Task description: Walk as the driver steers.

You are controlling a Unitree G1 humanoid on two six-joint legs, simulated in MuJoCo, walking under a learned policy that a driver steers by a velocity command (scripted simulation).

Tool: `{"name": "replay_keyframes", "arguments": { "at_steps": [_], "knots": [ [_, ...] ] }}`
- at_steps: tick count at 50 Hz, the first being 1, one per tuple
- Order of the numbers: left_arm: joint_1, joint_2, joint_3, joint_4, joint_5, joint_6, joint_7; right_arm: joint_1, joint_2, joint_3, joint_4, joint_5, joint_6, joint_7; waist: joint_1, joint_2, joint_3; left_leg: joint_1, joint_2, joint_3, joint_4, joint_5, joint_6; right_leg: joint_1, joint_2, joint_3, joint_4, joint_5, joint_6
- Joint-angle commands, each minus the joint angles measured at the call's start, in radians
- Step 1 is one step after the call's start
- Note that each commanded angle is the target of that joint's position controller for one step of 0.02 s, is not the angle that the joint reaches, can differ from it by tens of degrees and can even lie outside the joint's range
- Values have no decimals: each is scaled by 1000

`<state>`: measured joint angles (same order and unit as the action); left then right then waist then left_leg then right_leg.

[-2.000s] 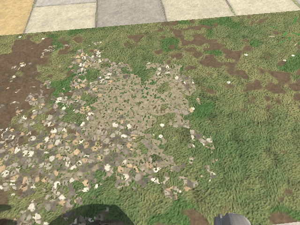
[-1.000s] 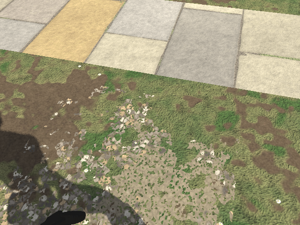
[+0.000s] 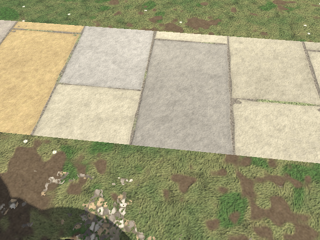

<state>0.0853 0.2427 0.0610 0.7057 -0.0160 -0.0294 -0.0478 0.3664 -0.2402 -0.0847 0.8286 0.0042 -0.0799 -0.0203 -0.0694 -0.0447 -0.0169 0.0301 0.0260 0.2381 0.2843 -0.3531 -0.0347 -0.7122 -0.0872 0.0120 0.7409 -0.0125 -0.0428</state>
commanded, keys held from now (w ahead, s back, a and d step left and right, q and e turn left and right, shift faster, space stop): w+e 0.20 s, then w+q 0.58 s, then w+e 0.22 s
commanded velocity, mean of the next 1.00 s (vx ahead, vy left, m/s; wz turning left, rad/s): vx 0.50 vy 0.00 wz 0.01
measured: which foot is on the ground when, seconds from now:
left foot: down 0.00-0.10, up 0.12-0.64, down 0.66-1.00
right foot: up 0.00-0.06, down 0.08-0.66, up 0.68-1.00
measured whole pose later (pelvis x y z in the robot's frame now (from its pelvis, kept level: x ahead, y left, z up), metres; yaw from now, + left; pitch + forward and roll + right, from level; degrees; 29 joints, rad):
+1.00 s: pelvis +0.57 -0.01 +0.01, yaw +3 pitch +3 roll +1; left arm 0.13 0.27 0.05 0.71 0.00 -0.08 0.00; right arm 0.30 -0.25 -0.04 0.75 0.00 -0.07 0.01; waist -0.04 -0.04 0.01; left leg -0.10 -0.11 -0.04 0.27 -0.21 0.09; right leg -0.73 -0.12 0.05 0.76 0.05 0.02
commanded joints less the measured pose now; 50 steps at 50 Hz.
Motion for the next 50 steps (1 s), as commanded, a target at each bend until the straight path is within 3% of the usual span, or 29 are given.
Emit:
{"name": "replay_keyframes", "arguments": {
  "at_steps": [1, 2, 3, 4, 5, 6, 7, 8, 9, 10, 12, 16, 21, 27, 28, 30, 31, 32, 33, 34, 35, 36, 37, 38, 40, 42, 45, 48, 50],
  "knots": [
    [-90, 66, 18, -107, 1, -9, -16, -43, -196, -51, -52, 16, 3, -5, 31, 122, 71, 5, 283, -56, 2, 649, 145, 46, 33, -70, -61, -121, -50],
    [-47, 87, 30, -106, 2, -7, -16, -50, -214, -55, -52, 21, 10, -7, 60, 144, 35, 17, 278, -40, 88, 833, 133, 129, 74, -108, -66, -178, -71],
    [71, 121, 51, -81, 0, -6, -14, -66, -227, -57, -53, 27, 19, -8, 130, 142, -24, 3, 251, -11, 252, 965, 113, 287, 127, -141, -115, -177, -100],
    [241, 189, 87, -36, -2, -5, -2, -57, -210, -49, -57, 25, 20, -11, 206, 113, -112, -112, 203, 12, 492, 926, 79, 557, 172, -127, -162, -118, -137],
    [340, 299, 113, -19, -3, 1, 20, -35, -116, -17, -91, -21, 11, -12, 196, -110, -180, -426, 127, 7, 857, 305, 25, 829, -47, 224, -170, -3, -209],
    [309, 347, 108, -53, -6, -19, 12, 31, -45, 16, -144, -15, -26, 1, 114, -266, -368, -753, -70, -223, 1151, -250, -15, 1088, -245, 823, -383, -263, -424],
    [337, 253, 84, -56, 0, -25, 8, -97, -140, -5, -156, 25, -57, 12, 188, -92, -350, -861, -19, -344, 1189, -177, 11, 1085, -231, 788, -456, -297, -356],
    [303, 207, 72, -48, 1, -32, 11, -156, -142, -3, -172, 39, -68, 15, 176, -69, -229, -904, 18, -327, 1146, -92, 34, 974, -199, 641, -438, -237, -313],
    [226, 178, 61, -65, -3, -35, 14, -168, -129, 1, -164, 15, -70, 4, 127, 37, -152, -851, 68, -329, 1063, -15, 40, 809, -158, 522, -429, -141, -278],
    [162, 144, 51, -79, 1, -36, 18, -170, -141, -8, -163, -9, -63, -4, 88, 36, -113, -774, 96, -329, 981, 26, 36, 673, -121, 436, -438, -49, -261],
    [118, 104, 36, -88, 20, -42, 24, -113, -131, -11, -140, -7, -32, 2, 42, 3, -99, -684, 125, -318, 918, 71, 29, 555, -97, 346, -478, 46, -253],
    [178, 134, 39, -36, 18, -62, 37, -176, -87, 7, -137, -7, 1, 2, 62, 4, -38, -738, 133, -292, 757, 221, 7, 510, -88, 201, -525, 185, -231],
    [209, 148, 34, 4, 19, -68, 44, -297, -76, 18, -148, 9, -3, 25, 124, -11, 13, -747, 103, -274, 474, 485, 33, 582, -81, 91, -564, 100, -165],
    [249, 165, 42, 53, 16, -53, 48, -387, -73, 23, -201, 19, -8, 67, 162, -7, 77, -810, 52, -259, 331, 404, 81, 773, -153, 30, -519, 166, -140],
    [242, 170, 44, 54, 13, -47, 51, -383, -75, 22, -209, 18, -8, 74, 154, -12, 73, -797, 41, -246, 320, 357, 95, 797, -161, 17, -492, 238, -129],
    [205, 195, 52, 43, 6, -37, 61, -323, -99, 11, -211, 10, -5, 80, 111, -43, 18, -668, -14, -185, 316, 250, 130, 810, -153, -24, -385, 560, -101],
    [189, 209, 55, 38, 3, -31, 67, -250, -127, -4, -200, 6, -1, 78, 69, -57, -35, -557, -54, -151, 313, 211, 151, 807, -138, -47, -280, 731, -84],
    [168, 206, 52, 33, 0, -25, 72, -102, -168, -27, -166, 5, 1, 72, -14, -34, -108, -351, -95, -139, 253, 262, 184, 747, -96, -88, -84, 778, -54],
    [179, 171, 36, 13, 19, -32, 79, 61, -247, -52, -141, 3, 6, 58, -75, 70, -214, -36, 44, -355, 252, 339, 248, 512, -51, -115, 227, 481, -10],
    [308, 41, -8, -22, 48, -59, 58, 70, -320, -60, -141, 15, -4, 58, 32, 333, -319, 316, 283, -907, 168, 203, 450, 66, 174, -41, 588, -473, 58],
    [237, 124, 2, -12, 23, -92, 39, 115, -230, -40, -144, 21, -1, 55, -47, 249, -393, 386, 287, -1034, 61, 58, 444, -57, 149, 120, 685, -535, 43],
    [141, 156, 10, -50, -13, -111, 31, 63, -197, -31, -154, 14, 3, 47, -55, 199, -251, 289, 261, -895, 43, 77, 394, -130, 97, 116, 670, -448, 29],
    [92, 146, 3, -66, -3, -120, 35, -5, -182, -25, -173, 12, 7, 42, -24, 78, -168, 138, 226, -792, 35, 154, 362, -105, 52, 100, 591, -370, 23],
    [64, 148, 9, -74, 22, -120, 42, -61, -162, -17, -188, 9, 11, 40, 12, 25, -101, -7, 195, -722, 14, 256, 346, -52, 26, 88, 503, -330, 31],
    [114, 145, 17, -70, 27, -96, 45, -115, -130, -3, -207, -6, 12, 34, 74, 68, -70, -148, 162, -637, -33, 364, 343, 42, -9, 80, 422, -294, 50],
    [154, 120, 11, -45, 26, -71, 49, -114, -127, 3, -193, -5, 3, 31, 89, 87, -52, -220, 150, -544, -56, 481, 337, 60, -26, 47, 357, -260, 73],
    [82, 94, 0, -54, 24, -55, 56, -80, -159, -1, -156, -5, -6, 23, 61, 97, -16, -246, 124, -428, -85, 541, 298, 33, -39, 28, 209, -73, 85],
    [-3, 85, -5, -62, 13, -59, 47, -56, -164, 4, -127, -3, -8, 22, 17, 103, 4, -209, 99, -348, -96, 504, 244, 54, -21, 9, 17, 114, 64],
    [-57, 78, -8, -76, 4, -64, 35, -35, -175, 4, -107, -2, -10, 23, -12, 100, 21, -163, 117, -334, -104, 462, 227, 60, -6, -1, -72, 182, 48]
  ]
}}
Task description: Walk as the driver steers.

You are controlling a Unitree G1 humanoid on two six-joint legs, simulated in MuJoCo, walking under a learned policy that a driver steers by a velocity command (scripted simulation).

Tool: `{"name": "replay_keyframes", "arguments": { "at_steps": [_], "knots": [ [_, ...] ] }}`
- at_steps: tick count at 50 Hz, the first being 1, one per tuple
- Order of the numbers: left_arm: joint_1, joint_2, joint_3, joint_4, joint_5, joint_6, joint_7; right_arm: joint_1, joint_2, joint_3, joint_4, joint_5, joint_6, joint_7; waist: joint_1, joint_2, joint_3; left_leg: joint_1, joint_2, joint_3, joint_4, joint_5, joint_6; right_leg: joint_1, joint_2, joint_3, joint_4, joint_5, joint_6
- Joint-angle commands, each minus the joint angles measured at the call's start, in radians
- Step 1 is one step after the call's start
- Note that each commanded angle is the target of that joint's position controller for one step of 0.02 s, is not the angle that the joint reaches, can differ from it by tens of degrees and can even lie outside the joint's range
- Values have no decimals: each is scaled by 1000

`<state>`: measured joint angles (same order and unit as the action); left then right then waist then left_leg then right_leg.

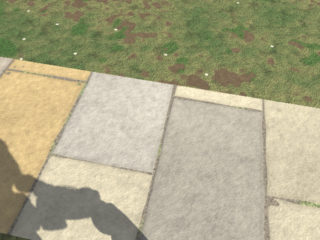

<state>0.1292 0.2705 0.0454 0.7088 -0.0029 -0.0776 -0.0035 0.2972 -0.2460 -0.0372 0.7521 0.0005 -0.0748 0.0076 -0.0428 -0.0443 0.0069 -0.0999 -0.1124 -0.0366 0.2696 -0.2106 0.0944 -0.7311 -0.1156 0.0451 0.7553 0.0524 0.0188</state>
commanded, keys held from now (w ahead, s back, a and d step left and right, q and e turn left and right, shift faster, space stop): w+e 0.56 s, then w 0.44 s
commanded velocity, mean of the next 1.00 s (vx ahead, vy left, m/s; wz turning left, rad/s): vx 0.50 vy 0.00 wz -0.35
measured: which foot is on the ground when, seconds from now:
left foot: down 0.00-0.20, up 0.22-0.64, down 0.66-1.00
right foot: up 0.00-0.18, down 0.20-0.68, up 0.70-1.00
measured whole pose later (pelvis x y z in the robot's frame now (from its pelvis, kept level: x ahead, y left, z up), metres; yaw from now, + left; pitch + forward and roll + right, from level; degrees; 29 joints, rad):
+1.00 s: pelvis +0.56 -0.10 +0.00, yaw -23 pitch +2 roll +1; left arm 0.13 0.27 0.04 0.65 -0.01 -0.06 -0.01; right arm 0.39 -0.26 -0.04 0.82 0.01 -0.08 0.01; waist -0.09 -0.04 0.00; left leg -0.11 -0.05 0.00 0.29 -0.22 0.04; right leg -0.64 -0.08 0.05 0.76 -0.10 0.01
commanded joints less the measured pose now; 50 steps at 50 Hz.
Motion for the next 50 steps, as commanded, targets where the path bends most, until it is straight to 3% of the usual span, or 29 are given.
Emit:
{"name": "replay_keyframes", "arguments": {
  "at_steps": [1, 6, 8, 9, 10, 11, 12, 13, 14, 15, 16, 17, 20, 23, 25, 27, 30, 32, 33, 34, 35, 36, 37, 38, 39, 41, 43, 47, 50],
  "knots": [
    [-121, 51, 8, -87, -13, -16, -16, 43, -172, -44, -21, 1, -14, -5, -48, 98, 7, 4, 271, -58, -86, 314, 95, 66, 28, -33, -113, 121, -21],
    [-170, 52, 9, -133, -18, -20, -55, 60, -183, -51, 13, 0, 11, -11, -54, 93, 35, 213, 344, -27, 8, 510, 79, -24, 72, -42, -182, -65, -76],
    [-105, 76, 21, -130, -11, -19, -62, 28, -205, -58, 1, 4, 22, -23, -7, 127, -24, 229, 336, 10, 122, 847, 55, 101, 129, -101, -182, -170, -110],
    [-18, 106, 37, -114, -7, -15, -60, 13, -216, -60, -5, 5, 30, -30, 43, 141, -80, 220, 321, 32, 237, 1013, 40, 223, 167, -130, -189, -199, -132],
    [132, 151, 61, -84, -7, -15, -53, -12, -217, -58, -15, 6, 34, -37, 128, 122, -155, 131, 286, 68, 431, 1018, 10, 447, 181, -111, -247, -117, -170],
    [297, 236, 82, -62, -1, -9, -38, -6, -176, -40, -45, -16, 22, -43, 182, 1, -277, -113, 233, 105, 751, 666, -29, 771, -3, 150, -236, -3, -248],
    [297, 276, 87, -59, -14, -15, -40, 127, -63, -3, -63, -34, -6, -18, 82, -241, -383, -549, 19, 24, 1071, -319, -93, 1118, -216, 672, -312, -139, -439],
    [331, 181, 69, -58, -25, -6, -32, 42, -154, -17, -59, -10, -37, 1, 159, -124, -395, -662, 68, -102, 1135, -320, -81, 1148, -188, 701, -385, -287, -403],
    [273, 162, 62, -72, -17, 0, -22, -61, -176, -22, -102, 23, -55, 11, 161, -74, -244, -726, 112, -90, 1113, -232, -76, 1030, -163, 569, -413, -264, -363],
    [210, 159, 59, -89, -12, 5, -19, -106, -163, -17, -117, 13, -65, 8, 127, 44, -161, -701, 150, -74, 1037, -168, -75, 877, -130, 486, -433, -180, -340],
    [162, 146, 54, -103, -9, 9, -17, -122, -165, -24, -122, -9, -65, 2, 92, 84, -97, -656, 173, -63, 960, -137, -88, 747, -100, 427, -458, -75, -331],
    [135, 135, 48, -115, 2, 9, -14, -102, -164, -28, -127, -15, -56, 1, 54, 56, -80, -596, 189, -64, 925, -123, -100, 660, -76, 391, -484, -14, -334],
    [113, 137, 48, -109, -7, 7, -5, -69, -136, -22, -122, -21, -27, -11, 18, 10, -48, -549, 202, -31, 784, -106, -147, 515, -36, 304, -517, 76, -335],
    [135, 172, 60, -89, -15, 15, 11, -174, -95, -5, -144, -25, -22, -14, 49, -6, -26, -482, 173, -4, 556, 95, -174, 416, 34, 213, -510, 56, -288],
    [171, 175, 62, -74, -21, 25, 17, -249, -84, 0, -155, -17, -28, -8, 87, -26, -34, -414, 135, 2, 409, 231, -176, 402, 59, 204, -487, -6, -256],
    [210, 178, 63, -59, -25, 32, 17, -296, -98, -6, -166, -3, -34, -2, 109, -39, -42, -379, 110, -10, 331, 270, -172, 436, 45, 249, -458, -70, -242],
    [231, 161, 59, -47, -25, 37, 18, -294, -135, -24, -166, 4, -46, 9, 102, -61, -51, -356, 114, -37, 251, 216, -138, 546, -4, 335, -380, -145, -219],
    [217, 144, 55, -45, -17, 39, 16, -217, -148, -38, -147, 0, -54, 10, 56, -82, -58, -253, 112, -12, 201, 174, -92, 566, -2, 349, -308, -100, -192],
    [214, 113, 44, -51, -11, 36, 13, -134, -173, -52, -133, -11, -59, 5, 15, -75, -108, -116, 138, -25, 191, 160, -54, 545, 42, 315, -201, -30, -163],
    [218, 63, 25, -70, 3, 30, 11, 14, -228, -66, -122, -24, -62, -2, -44, 30, -234, 119, 300, -191, 202, 150, 17, 436, 103, 234, 67, -160, -123],
    [378, 16, 9, -69, -26, 19, 10, 113, -313, -93, -65, -25, -47, 5, 8, 387, -335, 411, 496, -653, 107, -61, 202, 96, 238, 111, 393, -571, -51],
    [352, 107, 23, -51, -32, 14, 12, 120, -224, -76, -72, 7, -43, 11, -26, 289, -272, 394, 508, -777, 34, -322, 197, -45, 179, 151, 518, -615, -42],
    [221, 155, 36, -71, -30, 14, 11, 74, -172, -61, -80, 9, -39, 7, -52, 180, -139, 278, 465, -634, 21, -322, 154, -84, 143, 143, 548, -523, -44],
    [145, 143, 33, -91, -16, 14, 13, 23, -158, -52, -88, -4, -32, 6, -37, 107, -76, 165, 421, -514, 12, -214, 129, -61, 108, 101, 526, -454, -44],
    [106, 128, 33, -106, -3, 10, 11, -6, -139, -45, -83, -9, -28, 7, -18, 100, -23, 79, 386, -439, -8, -106, 131, -50, 80, 86, 469, -406, -43],
    [127, 98, 31, -102, -5, 9, 4, -25, -111, -33, -75, -13, -31, 7, 22, 150, -15, -8, 330, -332, -45, 30, 119, 35, 42, 60, 388, -360, -39],
    [125, 71, 23, -98, -4, 13, 2, -12, -124, -35, -56, -2, -34, 8, 30, 157, -18, -31, 321, -268, -67, 133, 133, 47, 34, 30, 308, -349, -28],
    [2, 33, 3, -122, 1, 5, -5, 18, -177, -48, -21, 8, -23, -1, -2, 128, -5, -44, 311, -161, -97, 232, 128, 73, 27, -3, 56, -176, -11],
    [-83, 34, 1, -134, -9, -1, -15, 57, -193, -48, 7, 18, -15, 0, -33, 129, 9, -48, 297, -108, -91, 225, 107, 142, 52, -25, -96, -58, -7]
  ]
}}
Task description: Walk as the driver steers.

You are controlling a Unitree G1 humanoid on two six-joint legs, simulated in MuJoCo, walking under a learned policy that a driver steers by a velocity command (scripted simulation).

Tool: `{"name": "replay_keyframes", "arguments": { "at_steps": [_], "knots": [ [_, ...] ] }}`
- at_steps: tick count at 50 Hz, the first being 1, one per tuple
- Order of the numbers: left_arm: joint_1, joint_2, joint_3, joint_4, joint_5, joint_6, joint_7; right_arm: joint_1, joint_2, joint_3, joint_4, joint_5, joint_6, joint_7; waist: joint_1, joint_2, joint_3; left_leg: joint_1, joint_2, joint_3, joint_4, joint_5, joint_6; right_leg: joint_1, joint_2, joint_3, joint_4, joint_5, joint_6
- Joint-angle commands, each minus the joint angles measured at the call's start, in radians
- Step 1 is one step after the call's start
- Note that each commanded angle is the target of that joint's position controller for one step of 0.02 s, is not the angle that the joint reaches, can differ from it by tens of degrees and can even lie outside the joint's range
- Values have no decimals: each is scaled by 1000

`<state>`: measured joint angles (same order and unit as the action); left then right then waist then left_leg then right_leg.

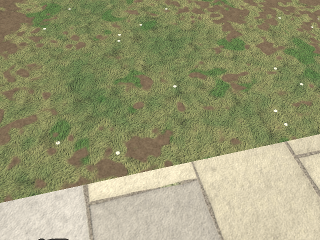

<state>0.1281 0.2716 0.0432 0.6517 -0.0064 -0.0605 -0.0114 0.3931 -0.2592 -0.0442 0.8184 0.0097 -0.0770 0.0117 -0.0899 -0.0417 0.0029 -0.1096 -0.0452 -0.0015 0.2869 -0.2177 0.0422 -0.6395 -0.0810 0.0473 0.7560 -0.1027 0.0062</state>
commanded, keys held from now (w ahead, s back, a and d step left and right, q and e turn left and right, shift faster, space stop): w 0.10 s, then w+q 0.70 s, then q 0.02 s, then no key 0.02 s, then e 0.16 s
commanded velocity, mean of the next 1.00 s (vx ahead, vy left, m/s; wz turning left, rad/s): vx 0.47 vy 0.00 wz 0.32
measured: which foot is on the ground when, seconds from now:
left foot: down 0.00-0.18, up 0.20-0.68, down 0.70-1.00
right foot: up 0.00-0.16, down 0.18-0.72, up 0.74-1.00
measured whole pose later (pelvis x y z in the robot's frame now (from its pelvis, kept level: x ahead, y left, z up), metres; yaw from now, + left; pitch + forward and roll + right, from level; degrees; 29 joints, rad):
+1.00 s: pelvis +0.50 +0.07 +0.00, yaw +23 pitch +2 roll +0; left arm 0.11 0.30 0.06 0.74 0.00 -0.08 0.00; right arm 0.26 -0.26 -0.05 0.73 -0.01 -0.04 0.00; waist -0.03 -0.05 0.05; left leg -0.17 -0.10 -0.04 0.32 -0.17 0.09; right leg -0.67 -0.11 0.04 0.83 -0.07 0.05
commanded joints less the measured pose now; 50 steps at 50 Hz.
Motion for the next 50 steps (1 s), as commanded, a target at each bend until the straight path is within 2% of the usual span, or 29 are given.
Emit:
{"name": "replay_keyframes", "arguments": {
  "at_steps": [1, 5, 7, 8, 9, 10, 11, 12, 13, 14, 16, 18, 21, 25, 30, 32, 33, 34, 35, 36, 37, 38, 39, 40, 41, 43, 45, 48, 50],
  "knots": [
    [-109, 37, 4, -84, -8, -20, -11, -20, -183, -41, -48, 11, -9, -3, 4, 126, 19, -27, 237, -142, -102, 228, 156, 64, 25, -31, -127, 112, 4],
    [-165, 58, 12, -114, -14, -29, -28, 13, -201, -46, -18, 17, 9, -6, 6, 134, 40, 63, 285, -166, -49, 264, 135, 90, 45, -37, -219, 41, -37],
    [-65, 90, 31, -93, -6, -36, -25, -4, -210, -47, -14, 21, 19, -11, 80, 129, -5, 51, 262, -156, 69, 439, 107, 274, 79, -60, -292, 24, -70],
    [72, 135, 55, -55, 2, -36, -16, -8, -190, -39, -18, 18, 19, -12, 144, 108, -93, -11, 211, -118, 228, 509, 80, 488, 68, -50, -297, 37, -99],
    [267, 218, 78, -31, 20, -34, -2, -28, -129, -15, -53, -8, 13, -13, 224, -5, -255, -214, 142, -69, 541, 262, 35, 795, -138, 162, -263, 78, -169],
    [309, 277, 88, -14, 21, -23, -3, 96, -35, 14, -68, 1, -7, -12, 173, -269, -371, -559, 6, -39, 855, -336, -20, 1048, -351, 566, -357, -89, -311],
    [317, 183, 68, -10, 10, -20, -2, 45, -143, -13, -50, 23, -15, -11, 212, -161, -321, -665, 48, -132, 977, -346, -24, 992, -328, 615, -418, -243, -300],
    [257, 145, 54, -9, 4, -22, 1, -38, -179, -27, -74, 34, -17, -9, 201, -111, -184, -707, 88, -121, 993, -254, -21, 872, -295, 464, -438, -221, -259],
    [192, 117, 43, -11, 8, -24, -1, -80, -165, -27, -79, 27, -13, -12, 170, -57, -120, -672, 126, -102, 962, -173, -26, 748, -249, 357, -468, -155, -234],
    [142, 89, 36, -8, 12, -28, -5, -98, -153, -31, -83, 15, -4, -13, 142, -54, -63, -643, 147, -101, 919, -120, -33, 648, -214, 278, -505, -96, -222],
    [96, 68, 34, 5, 19, -44, -8, -64, -113, -31, -73, 18, 21, -13, 92, -73, -30, -552, 170, -106, 883, -60, -42, 528, -181, 165, -572, -10, -208],
    [89, 80, 42, 27, 19, -58, -5, -74, -87, -29, -80, 17, 38, -13, 75, -45, -4, -560, 172, -112, 855, -14, -53, 490, -183, 82, -606, 96, -213],
    [106, 105, 53, 60, 23, -59, 6, -136, -74, -29, -105, 11, 44, -9, 81, -17, 18, -611, 171, -122, 736, 116, -63, 512, -177, -23, -618, 186, -206],
    [133, 138, 62, 89, 15, -49, 18, -264, -54, -17, -145, 9, 37, 16, 127, -1, 55, -572, 158, -53, 512, 279, -45, 535, -162, -141, -629, 189, -175],
    [198, 178, 77, 135, -9, -18, 23, -388, -62, -16, -221, 11, 40, 44, 161, -1, 92, -599, 138, 13, 376, 178, 7, 698, -211, -197, -564, 270, -147],
    [185, 206, 85, 137, -16, -4, 27, -366, -86, -30, -236, 8, 44, 50, 129, -31, 53, -508, 85, 71, 361, 73, 44, 734, -213, -229, -456, 559, -124],
    [177, 222, 89, 135, -20, 3, 32, -309, -109, -43, -230, 7, 48, 49, 91, -51, 8, -416, 44, 103, 362, 21, 66, 739, -207, -244, -354, 726, -112],
    [159, 227, 89, 131, -24, 12, 35, -177, -146, -67, -200, 10, 50, 45, 13, -43, -60, -241, -4, 125, 312, 38, 96, 701, -180, -271, -175, 805, -90],
    [165, 206, 78, 124, -17, 10, 40, -6, -215, -104, -155, 12, 56, 29, -67, 0, -149, 51, -8, 62, 269, 92, 138, 529, -138, -283, 77, 664, -49],
    [232, 82, 38, 70, 26, -8, 32, 37, -341, -130, -145, 19, 58, 10, -1, 262, -219, 403, 252, -422, 227, 37, 288, 82, 13, -266, 463, -124, 19],
    [209, 80, 22, 52, 13, -49, 19, 41, -318, -112, -185, 13, 40, 16, -5, 243, -395, 526, 386, -852, 51, -90, 405, -90, 127, -11, 640, -508, 26],
    [92, 152, 42, 24, -29, -71, 7, 23, -243, -90, -177, 4, 28, 22, -41, 150, -296, 473, 357, -726, 14, -71, 338, -186, 69, 52, 654, -426, 5],
    [57, 142, 36, 11, -32, -83, 7, -23, -211, -81, -175, 7, 20, 21, -9, 119, -183, 332, 316, -585, 16, -4, 300, -188, 28, 39, 581, -338, -13],
    [56, 137, 38, 22, -7, -86, 16, -94, -182, -71, -185, 9, 19, 18, 38, 59, -115, 186, 273, -481, 14, 87, 266, -132, -10, 35, 494, -275, -11],
    [64, 152, 48, 27, 10, -76, 22, -154, -153, -60, -206, -2, 19, 15, 78, 74, -72, 64, 244, -405, 1, 262, 249, -56, -30, 33, 437, -240, -1],
    [118, 139, 49, 48, 17, -45, 20, -199, -136, -53, -217, -15, 17, 6, 121, 84, -71, -47, 226, -304, -6, 548, 245, 37, -38, 13, 392, -217, 27],
    [141, 102, 38, 69, 19, -25, 22, -187, -142, -50, -191, -18, 11, -4, 129, 84, -75, -103, 204, -190, -8, 735, 230, 73, -25, -18, 307, -147, 51],
    [74, 61, 18, 66, 13, -19, 18, -177, -133, -41, -156, -17, 16, -19, 102, 120, -71, -120, 152, -65, -12, 740, 172, 120, -12, -40, 85, 51, 50],
    [19, 61, 14, 61, 3, -23, 7, -154, -138, -39, -133, -22, 19, -24, 65, 121, -77, -88, 159, -43, -16, 676, 151, 157, 4, -41, -41, 198, 35]
  ]
}}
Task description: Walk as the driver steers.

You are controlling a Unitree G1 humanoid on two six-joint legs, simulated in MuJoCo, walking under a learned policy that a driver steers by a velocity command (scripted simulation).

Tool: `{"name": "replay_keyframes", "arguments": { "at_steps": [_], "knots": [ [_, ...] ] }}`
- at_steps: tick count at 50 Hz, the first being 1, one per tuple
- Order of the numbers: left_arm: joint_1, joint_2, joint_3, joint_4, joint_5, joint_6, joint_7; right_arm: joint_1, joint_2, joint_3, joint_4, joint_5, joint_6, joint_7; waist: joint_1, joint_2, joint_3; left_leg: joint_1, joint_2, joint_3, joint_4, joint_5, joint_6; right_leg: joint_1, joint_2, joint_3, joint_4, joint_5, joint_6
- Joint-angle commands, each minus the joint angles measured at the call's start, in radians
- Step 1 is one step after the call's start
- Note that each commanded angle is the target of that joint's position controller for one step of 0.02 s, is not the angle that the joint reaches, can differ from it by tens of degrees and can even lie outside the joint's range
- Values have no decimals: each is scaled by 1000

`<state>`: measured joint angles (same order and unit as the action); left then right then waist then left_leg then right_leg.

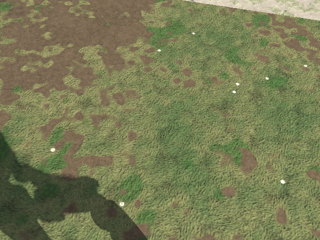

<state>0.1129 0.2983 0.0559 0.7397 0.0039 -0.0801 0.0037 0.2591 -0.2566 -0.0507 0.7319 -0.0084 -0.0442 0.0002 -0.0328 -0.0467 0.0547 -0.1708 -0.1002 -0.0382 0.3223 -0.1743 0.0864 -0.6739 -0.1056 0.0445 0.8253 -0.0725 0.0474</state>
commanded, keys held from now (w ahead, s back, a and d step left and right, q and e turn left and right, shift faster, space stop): e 0.34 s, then w+e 0.26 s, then w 0.12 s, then no key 0.28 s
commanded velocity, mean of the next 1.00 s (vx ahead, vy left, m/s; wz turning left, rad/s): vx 0.21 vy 0.00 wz -0.34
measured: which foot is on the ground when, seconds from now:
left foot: down 0.00-0.20, up 0.22-0.54, down 0.56-0.96, up 0.98-1.00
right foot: up 0.00-0.16, down 0.18-0.56, up 0.58-0.94, down 0.96-1.00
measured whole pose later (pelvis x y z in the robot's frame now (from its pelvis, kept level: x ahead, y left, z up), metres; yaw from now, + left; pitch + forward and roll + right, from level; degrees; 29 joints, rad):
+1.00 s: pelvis +0.27 -0.09 -0.02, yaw -24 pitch +3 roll +0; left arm 0.06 0.24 0.04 0.62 0.02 -0.04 -0.02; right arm 0.41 -0.27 -0.05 0.86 0.00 -0.05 -0.01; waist -0.09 -0.01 0.02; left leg -0.16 0.06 0.00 0.68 -0.51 -0.05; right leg -0.44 0.01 0.00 0.52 -0.13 -0.06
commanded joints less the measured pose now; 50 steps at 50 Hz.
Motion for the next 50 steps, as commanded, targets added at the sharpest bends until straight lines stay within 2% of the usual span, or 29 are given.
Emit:
{"name": "replay_keyframes", "arguments": {
  "at_steps": [1, 4, 7, 8, 9, 10, 11, 12, 13, 14, 15, 17, 21, 25, 27, 28, 29, 30, 31, 32, 33, 38, 41, 44, 46, 47, 48, 49, 50],
  "knots": [
    [22, 41, 3, -29, -11, -5, -14, -13, -144, -32, -35, -8, -13, -13, -1, 124, -129, -8, 230, -8, -52, 599, 105, 207, 35, -33, -146, 205, -13],
    [1, 73, 14, -44, -11, -3, -29, -33, -150, -33, -9, -12, -7, -13, -5, 124, -101, 70, 283, -19, -13, 569, 107, 179, 48, -15, -201, 122, -43],
    [27, 104, 31, -64, 0, 0, -46, -65, -165, -42, -1, 11, 17, -30, 22, 127, -87, 137, 308, -29, 129, 628, 87, 162, 77, -44, -255, -34, -82],
    [98, 115, 40, -49, 4, 0, -48, -80, -163, -43, -6, 19, 27, -38, 59, 111, -112, 128, 278, -9, 231, 661, 58, 249, 103, -62, -328, 25, -104],
    [162, 176, 61, -46, 7, -1, -41, -49, -158, -42, -15, 9, 28, -46, 72, 27, -174, 65, 201, 37, 409, 561, -2, 400, 54, 35, -353, 371, -152],
    [195, 250, 75, -63, 15, 3, -31, 2, -125, -30, -48, -21, 19, -44, 38, -154, -256, -189, 44, 92, 730, 96, -85, 639, -134, 314, -342, 751, -299],
    [231, 193, 57, -63, 22, 15, -23, 9, -96, -16, -54, -23, 18, -31, 57, -247, -371, -396, -54, -6, 938, -486, -122, 794, -259, 569, -413, 742, -447],
    [185, 156, 47, -86, 10, 23, -20, 11, -135, -23, -42, 2, 24, -20, 59, -125, -374, -425, 18, -100, 1021, -463, -116, 746, -239, 537, -433, 497, -418],
    [124, 132, 43, -108, -1, 35, -14, -43, -137, -25, -48, 15, 36, -19, 54, -45, -293, -456, 50, -87, 1025, -400, -117, 656, -190, 456, -448, 297, -367],
    [84, 117, 37, -117, -12, 49, -9, -75, -133, -28, -49, 11, 50, -24, 42, 23, -205, -462, 81, -74, 947, -356, -121, 533, -150, 391, -485, 158, -323],
    [59, 116, 35, -126, -14, 59, -1, -98, -142, -34, -59, 1, 61, -34, 30, 18, -167, -427, 102, -69, 857, -306, -123, 446, -113, 361, -513, 39, -293],
    [43, 134, 45, -138, -1, 80, 8, -89, -102, -27, -61, 1, 67, -38, 16, -62, -144, -343, 76, -30, 704, -253, -141, 358, -37, 311, -538, -32, -266],
    [54, 158, 59, -153, -16, 86, 31, -89, -101, -25, -63, 4, 44, -31, 29, -120, -201, -254, 68, -17, 497, -201, -153, 345, -16, 352, -575, -375, -264],
    [68, 164, 63, -160, -21, 94, 31, -80, -110, -32, -64, 16, 8, -17, 28, -129, -178, -153, 52, -3, 323, -188, -124, 308, -11, 414, -569, -517, -249],
    [43, 145, 57, -168, -26, 102, 30, -5, -106, -39, -36, 22, -11, -12, -25, -107, -142, -3, 60, 11, 138, -101, -84, 216, 34, 401, -531, -572, -208],
    [24, 112, 48, -180, -26, 101, 28, 72, -140, -51, -13, 17, -17, -17, -58, -58, -130, 124, 147, -52, 60, -136, -48, 97, 82, 352, -427, -581, -158],
    [31, 26, 27, -195, -29, 95, 24, 144, -213, -67, -1, -3, -19, -25, -57, 151, -151, 230, 374, -322, -33, -367, 27, -61, 197, 166, -107, -547, -93],
    [0, 57, 33, -242, -28, 75, 16, 103, -272, -82, -11, -35, -25, -13, -27, 297, -51, 137, 509, -621, -146, -574, 124, -231, 190, 114, 74, -450, -92],
    [12, 104, 44, -228, -23, 62, 9, 40, -221, -71, -35, -25, -36, -18, 0, 247, 0, 99, 497, -599, -154, -595, 138, -244, 139, 151, 172, -364, -90],
    [52, 115, 50, -196, -20, 58, 3, 13, -170, -58, -36, -6, -41, -24, 17, 213, 10, 106, 443, -497, -147, -513, 105, -243, 136, 147, 204, -288, -79],
    [79, 104, 49, -170, -13, 54, 1, 17, -149, -51, -34, 4, -42, -24, 19, 189, -8, 128, 397, -412, -141, -426, 73, -224, 131, 133, 227, -243, -67],
    [-17, 36, 26, -182, -13, 33, -16, 92, -128, -37, 13, -3, -45, -20, -21, 164, 24, 91, 320, -138, -155, 35, 70, -141, 102, 45, 133, -63, -28],
    [-99, -19, 2, -207, -7, 28, -30, 106, -160, -40, 39, 12, -23, -21, -47, 198, 6, 28, 279, -18, -103, 292, 51, 55, 89, -56, -87, -15, -11],
    [-116, 10, 11, -212, -18, 28, -42, 154, -206, -49, 66, 24, -9, -14, -55, 224, -21, 52, 309, -28, -37, 385, 51, 179, 121, -83, -205, -34, -31],
    [-43, 38, 26, -189, -16, 24, -42, 121, -203, -48, 67, 36, -6, -16, 2, 218, -57, 76, 309, -35, 51, 477, 24, 302, 141, -77, -345, 35, -76],
    [33, 65, 38, -160, -6, 24, -34, 122, -189, -44, 70, 39, -11, -17, 39, 187, -103, 66, 277, -11, 143, 557, -1, 435, 156, -83, -420, 121, -106],
    [128, 120, 53, -143, 4, 25, -20, 131, -161, -34, 63, 23, -23, -16, 76, 129, -189, -26, 229, 30, 286, 448, -50, 639, 65, -2, -396, 398, -143],
    [233, 192, 58, -136, 41, 36, -3, 187, -74, 0, 34, -20, -40, -9, 81, -102, -366, -320, 150, 64, 600, -70, -123, 1010, -209, 278, -271, 860, -287],
    [242, 143, 37, -115, 28, 49, -6, 274, -60, 14, 69, -13, -38, -1, 62, -206, -512, -340, 125, -39, 768, -542, -155, 1009, -335, 429, -310, 921, -418]
  ]
}}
